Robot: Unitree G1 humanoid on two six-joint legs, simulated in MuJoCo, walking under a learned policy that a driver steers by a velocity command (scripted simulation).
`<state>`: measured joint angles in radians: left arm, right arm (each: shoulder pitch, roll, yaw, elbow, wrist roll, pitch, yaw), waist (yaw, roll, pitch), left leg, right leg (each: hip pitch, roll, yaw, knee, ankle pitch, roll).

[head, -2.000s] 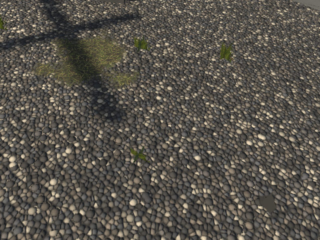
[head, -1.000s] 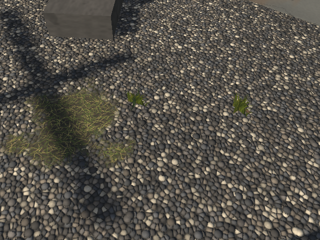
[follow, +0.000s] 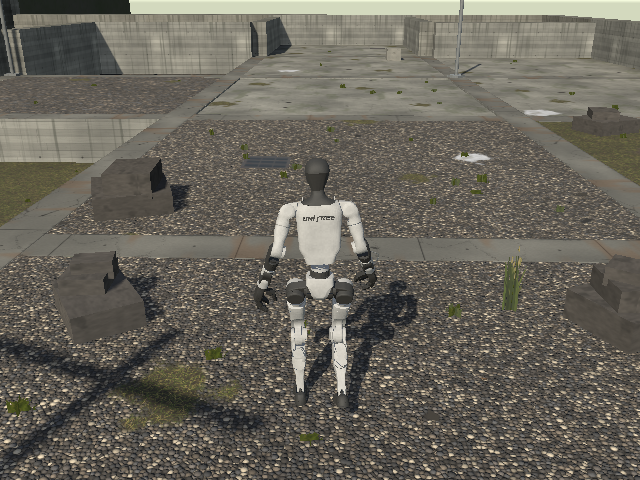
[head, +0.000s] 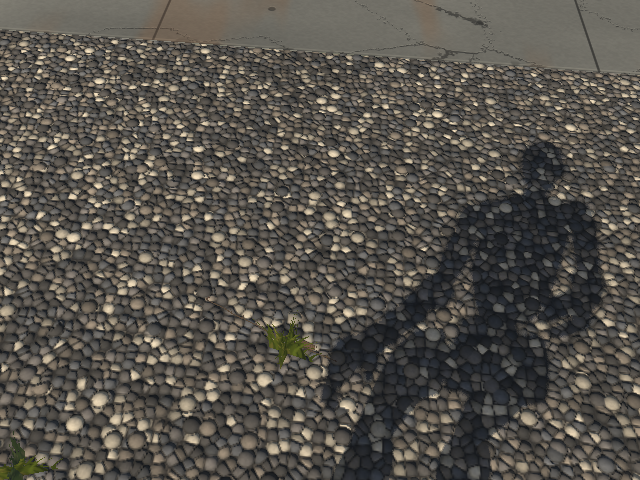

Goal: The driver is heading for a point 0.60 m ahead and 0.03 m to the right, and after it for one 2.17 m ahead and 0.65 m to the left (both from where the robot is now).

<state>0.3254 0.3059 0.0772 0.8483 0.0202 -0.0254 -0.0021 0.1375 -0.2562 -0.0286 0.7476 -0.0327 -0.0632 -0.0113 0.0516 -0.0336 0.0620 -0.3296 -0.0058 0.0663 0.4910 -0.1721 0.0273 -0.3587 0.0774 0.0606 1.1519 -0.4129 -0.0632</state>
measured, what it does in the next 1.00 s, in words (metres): walks ahead, turning right: right foot, then left foot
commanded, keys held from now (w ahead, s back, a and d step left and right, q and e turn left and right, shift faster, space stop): e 0.38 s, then no key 0.44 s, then w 0.18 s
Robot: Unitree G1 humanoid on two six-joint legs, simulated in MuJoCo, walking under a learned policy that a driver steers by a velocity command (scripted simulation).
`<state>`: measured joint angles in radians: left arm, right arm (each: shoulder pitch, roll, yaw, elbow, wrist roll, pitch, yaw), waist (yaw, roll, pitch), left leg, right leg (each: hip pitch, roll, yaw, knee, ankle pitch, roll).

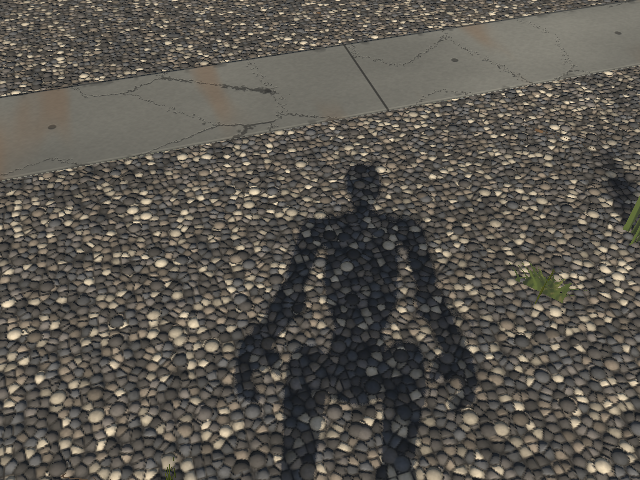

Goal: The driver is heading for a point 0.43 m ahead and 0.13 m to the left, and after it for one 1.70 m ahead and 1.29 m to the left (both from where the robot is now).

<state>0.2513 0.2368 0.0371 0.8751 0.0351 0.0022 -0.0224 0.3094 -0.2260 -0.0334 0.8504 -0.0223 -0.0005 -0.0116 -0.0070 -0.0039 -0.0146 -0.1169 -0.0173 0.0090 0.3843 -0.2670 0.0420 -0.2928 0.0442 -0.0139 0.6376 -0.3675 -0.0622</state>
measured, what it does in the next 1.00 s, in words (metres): walks ahead, turning left: right foot, then left foot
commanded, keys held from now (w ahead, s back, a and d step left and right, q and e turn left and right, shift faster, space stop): w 0.26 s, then w+q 0.30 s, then q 0.44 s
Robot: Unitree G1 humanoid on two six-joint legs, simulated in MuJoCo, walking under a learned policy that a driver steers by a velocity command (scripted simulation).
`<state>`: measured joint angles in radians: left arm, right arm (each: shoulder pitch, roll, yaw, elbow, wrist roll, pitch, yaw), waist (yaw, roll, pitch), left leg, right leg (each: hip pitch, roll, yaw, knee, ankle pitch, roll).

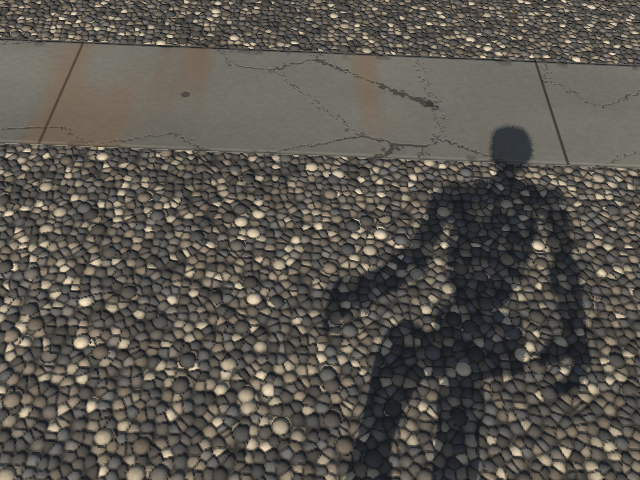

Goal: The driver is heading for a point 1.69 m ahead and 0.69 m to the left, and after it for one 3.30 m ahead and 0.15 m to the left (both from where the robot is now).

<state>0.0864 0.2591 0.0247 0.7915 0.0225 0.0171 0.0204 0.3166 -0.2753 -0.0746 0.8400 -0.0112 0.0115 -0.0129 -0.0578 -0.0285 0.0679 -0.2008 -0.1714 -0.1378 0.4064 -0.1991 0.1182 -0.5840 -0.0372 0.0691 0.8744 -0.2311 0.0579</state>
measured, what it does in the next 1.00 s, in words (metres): steps on the spot, turning left: right foot, then left foot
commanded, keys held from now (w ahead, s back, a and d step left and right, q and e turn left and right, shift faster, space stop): q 0.94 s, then no key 0.06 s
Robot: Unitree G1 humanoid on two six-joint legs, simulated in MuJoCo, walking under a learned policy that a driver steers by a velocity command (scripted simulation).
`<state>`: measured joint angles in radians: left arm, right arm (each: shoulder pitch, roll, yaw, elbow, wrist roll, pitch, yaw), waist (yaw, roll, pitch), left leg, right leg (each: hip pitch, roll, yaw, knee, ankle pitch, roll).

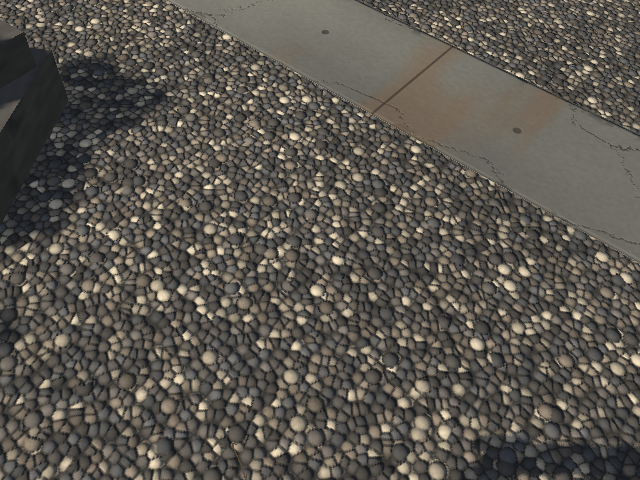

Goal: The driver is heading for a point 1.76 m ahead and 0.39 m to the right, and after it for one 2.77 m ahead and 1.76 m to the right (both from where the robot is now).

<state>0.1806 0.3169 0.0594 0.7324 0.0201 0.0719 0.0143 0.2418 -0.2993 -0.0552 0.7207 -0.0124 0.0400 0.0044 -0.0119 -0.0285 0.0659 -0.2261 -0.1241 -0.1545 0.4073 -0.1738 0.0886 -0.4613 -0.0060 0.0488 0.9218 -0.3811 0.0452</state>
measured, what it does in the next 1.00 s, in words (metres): steps on the spot: right foot, then left foot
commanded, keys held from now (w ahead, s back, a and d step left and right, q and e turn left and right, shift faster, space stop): no key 1.00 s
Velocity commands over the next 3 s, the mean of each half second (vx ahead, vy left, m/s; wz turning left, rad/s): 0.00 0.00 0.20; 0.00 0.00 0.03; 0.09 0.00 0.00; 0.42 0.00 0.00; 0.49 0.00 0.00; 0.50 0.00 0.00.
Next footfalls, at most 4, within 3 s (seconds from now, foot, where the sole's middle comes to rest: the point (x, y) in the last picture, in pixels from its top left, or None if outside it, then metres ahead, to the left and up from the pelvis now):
0.20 right None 0.05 -0.12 -0.78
0.50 left None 0.01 0.09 -0.78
1.98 left None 0.41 0.04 -0.78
2.52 right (353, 353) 0.74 -0.09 -0.78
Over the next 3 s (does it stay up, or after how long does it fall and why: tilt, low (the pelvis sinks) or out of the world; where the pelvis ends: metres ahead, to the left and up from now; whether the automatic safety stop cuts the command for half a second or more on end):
stays up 0.82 -0.01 -0.01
